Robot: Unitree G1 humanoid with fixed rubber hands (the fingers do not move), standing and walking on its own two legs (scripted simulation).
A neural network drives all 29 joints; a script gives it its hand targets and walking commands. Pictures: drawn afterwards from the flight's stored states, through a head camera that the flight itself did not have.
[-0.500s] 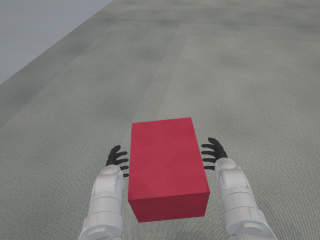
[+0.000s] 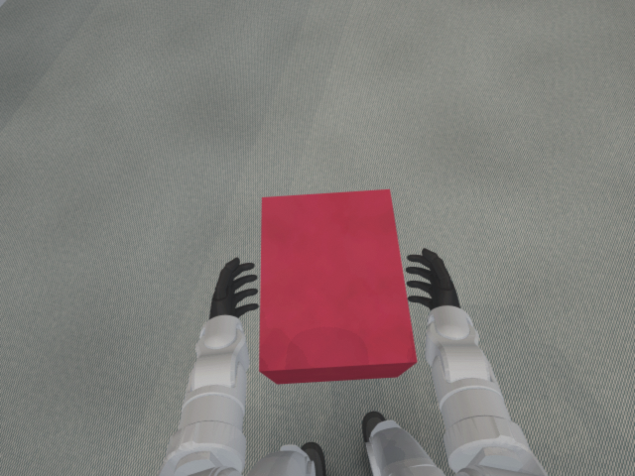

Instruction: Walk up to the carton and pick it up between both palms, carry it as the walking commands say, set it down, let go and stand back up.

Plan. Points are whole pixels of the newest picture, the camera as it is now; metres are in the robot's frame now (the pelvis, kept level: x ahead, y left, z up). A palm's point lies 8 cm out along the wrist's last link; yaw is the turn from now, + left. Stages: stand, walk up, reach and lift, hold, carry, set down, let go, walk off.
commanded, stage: set down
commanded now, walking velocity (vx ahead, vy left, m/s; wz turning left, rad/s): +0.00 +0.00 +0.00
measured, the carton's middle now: (331, 289) +0.38 +0.00 -0.17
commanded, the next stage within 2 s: none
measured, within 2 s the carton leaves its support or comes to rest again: neither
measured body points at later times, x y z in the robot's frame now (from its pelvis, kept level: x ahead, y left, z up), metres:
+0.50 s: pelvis -0.04 -0.01 -0.07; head +0.16 -0.04 +0.33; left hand +0.34 +0.15 -0.15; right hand +0.36 -0.14 -0.16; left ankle +0.00 +0.10 -0.72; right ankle +0.07 -0.09 -0.72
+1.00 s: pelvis -0.04 +0.00 -0.13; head +0.21 -0.02 +0.24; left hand +0.37 +0.16 -0.24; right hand +0.38 -0.13 -0.25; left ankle +0.00 +0.10 -0.72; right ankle +0.07 -0.09 -0.72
